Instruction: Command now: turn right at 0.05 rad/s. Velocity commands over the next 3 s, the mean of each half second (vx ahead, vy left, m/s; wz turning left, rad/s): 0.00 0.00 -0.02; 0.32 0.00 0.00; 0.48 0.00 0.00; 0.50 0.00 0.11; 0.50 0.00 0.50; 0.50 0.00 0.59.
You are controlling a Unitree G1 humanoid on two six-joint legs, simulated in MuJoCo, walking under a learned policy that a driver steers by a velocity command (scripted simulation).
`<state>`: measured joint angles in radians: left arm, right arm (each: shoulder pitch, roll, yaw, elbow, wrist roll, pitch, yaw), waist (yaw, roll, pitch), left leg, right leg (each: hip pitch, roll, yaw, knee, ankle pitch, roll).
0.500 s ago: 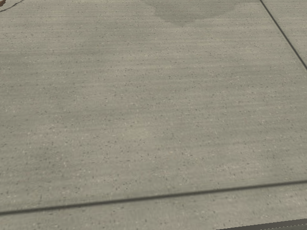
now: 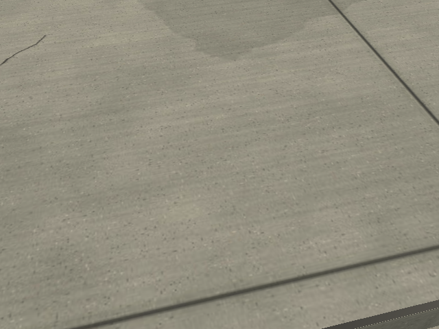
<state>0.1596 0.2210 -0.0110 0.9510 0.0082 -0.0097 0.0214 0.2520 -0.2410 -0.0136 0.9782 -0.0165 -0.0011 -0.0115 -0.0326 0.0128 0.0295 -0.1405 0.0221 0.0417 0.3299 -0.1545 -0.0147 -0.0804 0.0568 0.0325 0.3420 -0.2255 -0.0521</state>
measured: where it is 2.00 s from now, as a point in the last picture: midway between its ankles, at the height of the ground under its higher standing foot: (255, 257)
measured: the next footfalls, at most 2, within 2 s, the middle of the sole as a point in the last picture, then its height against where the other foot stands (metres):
right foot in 1.30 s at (271, 297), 0.16 m higher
left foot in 1.94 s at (233, 216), level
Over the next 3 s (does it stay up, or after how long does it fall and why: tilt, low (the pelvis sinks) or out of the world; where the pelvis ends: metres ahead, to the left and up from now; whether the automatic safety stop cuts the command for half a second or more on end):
stays up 1.25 0.09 0.13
